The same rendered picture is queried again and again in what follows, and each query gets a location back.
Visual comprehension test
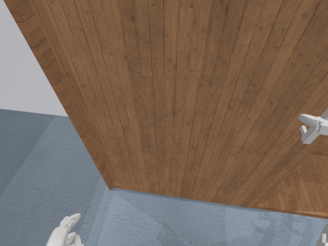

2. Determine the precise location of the wardrobe door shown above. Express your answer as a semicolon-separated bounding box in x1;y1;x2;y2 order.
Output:
42;0;328;208
29;0;119;181

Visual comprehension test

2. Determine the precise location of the robot right hand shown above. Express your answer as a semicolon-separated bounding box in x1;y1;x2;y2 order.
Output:
299;114;328;135

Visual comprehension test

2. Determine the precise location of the right robot upper arm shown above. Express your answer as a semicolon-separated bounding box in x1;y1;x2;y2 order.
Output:
316;224;328;246

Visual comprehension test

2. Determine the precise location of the handle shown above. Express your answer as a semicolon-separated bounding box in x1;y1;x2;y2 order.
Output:
300;108;328;144

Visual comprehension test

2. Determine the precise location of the robot left hand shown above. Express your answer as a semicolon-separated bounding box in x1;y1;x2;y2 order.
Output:
46;213;84;246

